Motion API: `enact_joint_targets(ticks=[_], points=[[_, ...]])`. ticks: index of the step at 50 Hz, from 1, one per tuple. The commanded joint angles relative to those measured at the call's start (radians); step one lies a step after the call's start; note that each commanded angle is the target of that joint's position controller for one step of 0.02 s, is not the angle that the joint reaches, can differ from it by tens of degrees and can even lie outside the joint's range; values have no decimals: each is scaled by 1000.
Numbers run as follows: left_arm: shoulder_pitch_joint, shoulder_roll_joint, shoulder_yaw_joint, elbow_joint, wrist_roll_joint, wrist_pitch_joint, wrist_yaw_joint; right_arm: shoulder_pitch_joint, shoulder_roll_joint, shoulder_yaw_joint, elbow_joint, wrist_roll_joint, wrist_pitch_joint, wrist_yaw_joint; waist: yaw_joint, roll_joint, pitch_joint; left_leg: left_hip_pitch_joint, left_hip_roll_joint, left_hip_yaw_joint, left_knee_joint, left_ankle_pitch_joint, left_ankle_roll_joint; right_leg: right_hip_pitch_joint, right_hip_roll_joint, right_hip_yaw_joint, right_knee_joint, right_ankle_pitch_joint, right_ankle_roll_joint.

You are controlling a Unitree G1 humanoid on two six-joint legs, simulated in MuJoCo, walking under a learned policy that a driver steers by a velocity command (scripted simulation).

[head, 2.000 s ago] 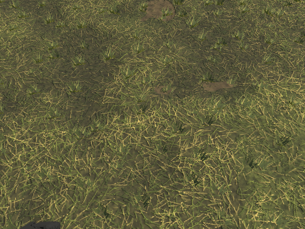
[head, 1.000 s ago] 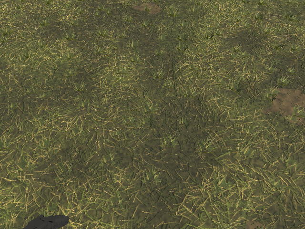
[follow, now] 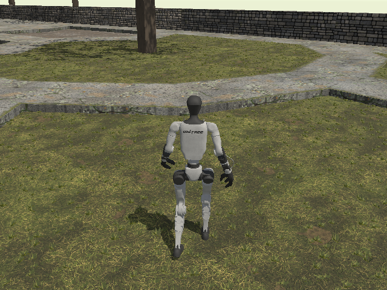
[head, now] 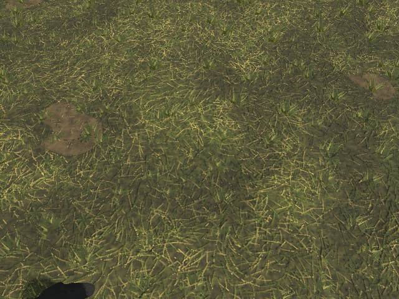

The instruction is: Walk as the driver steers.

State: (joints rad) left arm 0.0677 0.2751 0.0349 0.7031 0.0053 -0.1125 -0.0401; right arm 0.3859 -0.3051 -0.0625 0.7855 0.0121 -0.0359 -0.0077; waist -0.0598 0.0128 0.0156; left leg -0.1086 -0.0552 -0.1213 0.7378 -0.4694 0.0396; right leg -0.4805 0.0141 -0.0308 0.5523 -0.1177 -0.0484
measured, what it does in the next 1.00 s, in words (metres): walks ahead, turning right: left foot, then right foot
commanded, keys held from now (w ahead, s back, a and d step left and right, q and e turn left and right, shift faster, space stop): w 0.10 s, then w+e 0.90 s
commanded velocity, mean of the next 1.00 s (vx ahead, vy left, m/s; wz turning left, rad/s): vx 0.50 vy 0.00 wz -0.38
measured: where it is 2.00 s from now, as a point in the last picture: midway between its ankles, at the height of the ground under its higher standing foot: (269, 203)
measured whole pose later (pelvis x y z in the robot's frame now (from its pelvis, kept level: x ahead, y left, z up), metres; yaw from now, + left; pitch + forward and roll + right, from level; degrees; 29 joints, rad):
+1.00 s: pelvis +0.51 -0.09 -0.01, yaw -27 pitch +1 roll +2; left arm 0.10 0.30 0.07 0.62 -0.03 -0.02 -0.04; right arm 0.29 -0.31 -0.08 0.84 0.01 -0.06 0.00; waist -0.05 -0.01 0.07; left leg -0.11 0.09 0.12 0.89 -0.52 -0.05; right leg -0.52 0.01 -0.04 0.67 -0.18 -0.10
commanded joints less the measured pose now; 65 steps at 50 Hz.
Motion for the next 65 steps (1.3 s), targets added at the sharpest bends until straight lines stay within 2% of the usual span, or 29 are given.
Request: enact_joint_targets(ticks=[1,2,3,4,8,14,19,21,22,23,24,25,26,27,30,33,38,43,45,47,48,49,50,51,53,54,59,62,65], points=[[333,170,57,29,-25,7,7,4,-127,-15,-97,20,-40,7,169,-188,-253,-651,26,-47,586,-62,-10,775,-380,688,-248,-332,-234],[265,148,49,15,-16,16,12,-80,-130,-13,-119,23,-44,8,153,-110,-144,-663,79,-2,567,23,-4,637,-344,564,-268,-314,-200],[212,131,41,13,-5,20,12,-129,-119,-13,-132,9,-47,9,126,-67,-51,-647,114,25,494,88,-6,495,-303,471,-303,-224,-190],[182,109,32,9,5,16,13,-125,-111,-18,-128,-2,-43,8,94,-79,-27,-594,148,23,433,137,-9,411,-271,411,-328,-140,-179],[180,131,37,26,-10,6,15,-110,-54,-7,-125,-16,-31,2,53,-94,-12,-528,167,57,282,208,-48,299,-223,296,-394,79,-208],[269,175,57,66,-28,29,39,-325,-18,11,-170,-12,-57,16,120,-75,14,-437,108,80,-121,520,-90,281,-164,196,-382,129,-165],[323,185,66,85,-36,54,52,-392,-65,-6,-193,2,-79,33,115,-103,13,-358,83,47,-255,475,-65,366,-215,303,-282,56,-133],[306,178,66,81,-31,62,55,-291,-98,-24,-165,2,-85,28,51,-113,-28,-197,75,69,-303,423,-29,351,-193,308,-177,113,-101],[303,140,53,72,-24,61,53,-174,-138,-43,-141,-10,-89,20,-6,-90,-115,-2,119,45,-296,413,8,290,-132,271,-15,131,-69],[303,69,28,40,3,59,52,-5,-208,-60,-124,-22,-84,9,-67,53,-282,269,317,-149,-267,384,67,129,-48,188,297,-103,-26],[429,20,13,6,-30,44,50,21,-252,-70,-102,-26,-68,17,4,370,-370,480,490,-574,-385,133,201,-196,41,124,579,-493,14],[389,127,38,32,-48,44,53,-12,-148,-45,-115,-17,-66,20,-23,223,-271,405,458,-570,-433,-20,181,-291,-23,184,697,-448,21],[302,164,51,15,-48,48,51,-55,-102,-31,-116,-11,-66,17,-30,145,-156,296,424,-409,-443,27,147,-317,-53,167,714,-354,22],[270,150,52,12,-41,53,52,-109,-83,-23,-114,-17,-66,18,-3,81,-102,188,382,-301,-464,152,133,-280,-88,151,697,-279,32],[253,101,53,-5,-38,75,41,-180,-48,-18,-92,-25,-73,16,49,114,-25,16,320,-100,-544,337,133,-197,-141,138,618,-184,48],[203,71,47,-40,-30,92,38,-180,-80,-32,-65,-21,-83,12,57,71,6,-10,333,6,-589,452,157,-229,-153,131,536,-119,68],[81,49,33,-81,-28,83,10,-164,-127,-46,-33,-17,-70,2,21,42,32,18,308,183,-600,528,132,-191,-138,77,263,110,58],[-36,67,35,-143,-27,87,-14,-110,-172,-63,5,10,-46,0,-4,40,66,138,347,259,-549,594,94,-171,-109,12,115,55,4],[-5,97,51,-151,-22,93,-16,-116,-203,-72,8,20,-33,-3,33,65,29,177,348,295,-431,879,73,-79,-54,-41,96,-47,-36],[230,170,97,-94,-24,101,-6,-134,-202,-70,3,29,-19,-7,171,50,-103,103,298,352,-94,1069,28,257,41,-89,24,-27,-97],[399,254,133,-52,-30,111,15,-110,-155,-50,-11,0,-23,-10,234,-58,-194,-141,254,356,217,775,-21,566,-44,87,6,-10,-153],[345,367,141,-68,-39,100,18,-20,-14,-2,-74,-39,-48,4,96,-327,-280,-577,47,249,558,-112,-80,847,-293,675,-120,-220,-342],[367,274,113,-102,-33,81,10,-129,-99,-13,-75,-3,-81,16,180,-182,-375,-672,51,34,647,-127,-60,868,-342,852,-261,-353,-352],[334,222,95,-89,-22,64,6,-217,-144,-25,-104,32,-97,21,183,-130,-226,-743,89,39,629,-24,-36,770,-322,721,-280,-283,-302],[213,169,77,-101,-20,56,10,-219,-130,-23,-89,-8,-107,7,97,-35,-97,-636,160,38,460,117,-32,500,-242,510,-276,-62,-247],[175,149,69,-118,-7,55,15,-197,-135,-28,-83,-16,-97,7,62,-61,-86,-563,179,28,417,155,-37,414,-216,458,-293,24,-240],[206,177,76,-97,-15,48,43,-264,-80,-15,-102,-31,-60,5,59,-51,-34,-528,147,60,175,325,-105,273,-156,328,-335,190,-236],[248,181,78,-74,-22,56,55,-375,-51,-1,-128,-24,-65,15,102,-79,-10,-472,103,62,-53,512,-114,241,-108,289,-323,102,-188],[293,194,86,-44,-25,72,63,-450,-56,-1,-156,-21,-74,26,126,-97,1,-390,45,74,-181,585,-102,235,-98,300,-254,221,-148]])
Velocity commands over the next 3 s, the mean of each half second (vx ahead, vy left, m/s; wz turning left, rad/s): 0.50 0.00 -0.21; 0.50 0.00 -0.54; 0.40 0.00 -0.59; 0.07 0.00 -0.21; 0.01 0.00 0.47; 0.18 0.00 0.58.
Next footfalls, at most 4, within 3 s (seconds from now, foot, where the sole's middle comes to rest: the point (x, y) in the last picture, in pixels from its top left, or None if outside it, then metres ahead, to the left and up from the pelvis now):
0.44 left None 0.42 0.12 -0.76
0.96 right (264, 255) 0.60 -0.22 -0.76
1.42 left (254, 180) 0.91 -0.23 -0.76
1.84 right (301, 220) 0.72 -0.37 -0.76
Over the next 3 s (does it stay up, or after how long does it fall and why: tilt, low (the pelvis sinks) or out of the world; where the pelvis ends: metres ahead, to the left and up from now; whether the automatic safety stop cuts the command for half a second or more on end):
stays up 0.84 -0.26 0.01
